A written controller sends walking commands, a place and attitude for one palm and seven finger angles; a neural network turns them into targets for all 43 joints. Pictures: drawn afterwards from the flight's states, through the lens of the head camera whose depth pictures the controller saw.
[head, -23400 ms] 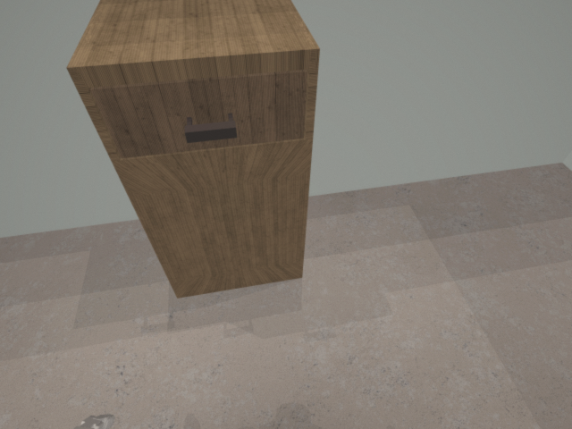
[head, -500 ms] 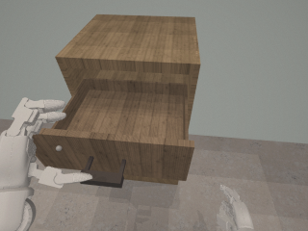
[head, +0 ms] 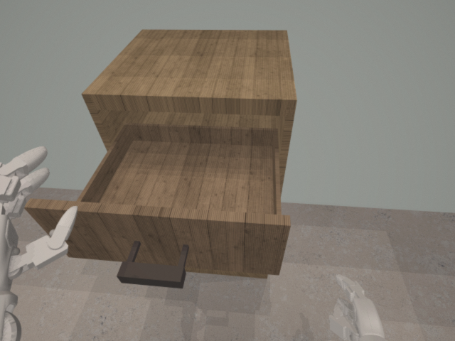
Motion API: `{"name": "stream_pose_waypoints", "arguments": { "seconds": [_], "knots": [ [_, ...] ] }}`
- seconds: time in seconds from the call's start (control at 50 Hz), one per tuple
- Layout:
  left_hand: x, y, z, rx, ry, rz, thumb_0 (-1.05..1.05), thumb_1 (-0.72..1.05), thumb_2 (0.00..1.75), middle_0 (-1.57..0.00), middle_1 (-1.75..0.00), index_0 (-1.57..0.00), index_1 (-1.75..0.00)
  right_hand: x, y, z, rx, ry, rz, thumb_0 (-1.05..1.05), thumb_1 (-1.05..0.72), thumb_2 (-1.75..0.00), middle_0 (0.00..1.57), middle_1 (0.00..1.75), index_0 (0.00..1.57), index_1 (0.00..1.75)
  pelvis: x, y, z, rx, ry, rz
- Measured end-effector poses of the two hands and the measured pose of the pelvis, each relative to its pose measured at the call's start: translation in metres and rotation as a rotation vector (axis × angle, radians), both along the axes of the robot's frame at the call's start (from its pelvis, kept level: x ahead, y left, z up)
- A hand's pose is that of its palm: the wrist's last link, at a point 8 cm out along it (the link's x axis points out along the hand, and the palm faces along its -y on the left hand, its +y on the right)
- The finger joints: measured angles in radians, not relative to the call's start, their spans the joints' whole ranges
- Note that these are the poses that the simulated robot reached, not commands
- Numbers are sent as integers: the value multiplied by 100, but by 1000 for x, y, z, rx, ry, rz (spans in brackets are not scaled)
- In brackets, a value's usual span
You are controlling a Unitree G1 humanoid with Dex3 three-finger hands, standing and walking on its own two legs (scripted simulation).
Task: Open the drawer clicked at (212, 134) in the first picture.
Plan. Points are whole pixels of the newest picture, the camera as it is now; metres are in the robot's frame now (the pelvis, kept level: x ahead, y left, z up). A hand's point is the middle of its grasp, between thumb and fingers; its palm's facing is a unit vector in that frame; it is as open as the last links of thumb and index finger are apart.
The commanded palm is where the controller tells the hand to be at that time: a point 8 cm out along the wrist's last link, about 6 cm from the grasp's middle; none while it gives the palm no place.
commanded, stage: draw the hand back to the body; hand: left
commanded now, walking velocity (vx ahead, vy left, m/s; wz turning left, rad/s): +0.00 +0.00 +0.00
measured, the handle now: (156, 261) +0.24 +0.17 +0.02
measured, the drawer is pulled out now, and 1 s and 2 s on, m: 0.30 0.30 0.30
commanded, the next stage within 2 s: step back with the hand held close in 0.26 s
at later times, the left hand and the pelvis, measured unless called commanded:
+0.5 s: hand (52, 228) +0.18 +0.23 +0.21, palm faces +0.43 -0.77 -0.47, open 7.4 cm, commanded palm +0.11 +0.27 +0.21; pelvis -0.01 -0.01 +0.00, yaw +2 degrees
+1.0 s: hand (7, 287) +0.12 +0.25 +0.19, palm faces +0.40 -0.78 -0.48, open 7.4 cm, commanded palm +0.05 +0.29 +0.21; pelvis -0.07 +0.01 -0.01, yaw +2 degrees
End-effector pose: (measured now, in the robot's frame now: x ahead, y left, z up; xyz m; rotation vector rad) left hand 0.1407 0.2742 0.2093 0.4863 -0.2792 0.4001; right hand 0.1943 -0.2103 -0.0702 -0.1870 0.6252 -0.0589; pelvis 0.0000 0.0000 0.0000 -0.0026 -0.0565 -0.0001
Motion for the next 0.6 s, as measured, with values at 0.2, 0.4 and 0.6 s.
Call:
{"name": "stream_pose_waypoints", "arguments": {
  "seconds": [0.2, 0.4, 0.6],
  "knots": [
    [-6, -4, 0, -8, -8, 11, 1, 79, 86, -22, -37, -22, -36, -1, 4, -2, 15, -1, 23, 1, -91, -90, 20, 30, 21, 30, -2, -3, -1, 1, -2, 9],
    [-4, -9, 2, 11, -3, 3, 2, 88, 90, -22, -31, -22, -31, -10, -6, -8, 21, 19, 4, 1, -91, -90, 20, 30, 21, 30, -3, -9, -1, 0, 5, 11],
    [-2, -9, 7, 129, 33, -68, 1, 89, 90, -21, -30, -21, -30, -31, -28, -15, -15, 93, -76, 1, -91, -90, 20, 30, 21, 30, -13, -4, -4, -8, 79, 27]
  ]
}}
